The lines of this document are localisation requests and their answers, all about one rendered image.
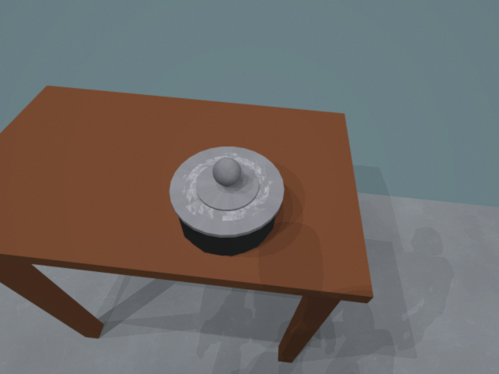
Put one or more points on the knob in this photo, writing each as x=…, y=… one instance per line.
x=226, y=171

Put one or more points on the pot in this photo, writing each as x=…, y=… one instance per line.
x=227, y=246

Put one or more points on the table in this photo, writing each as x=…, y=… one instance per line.
x=84, y=184

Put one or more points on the lid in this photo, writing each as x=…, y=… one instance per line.
x=226, y=211

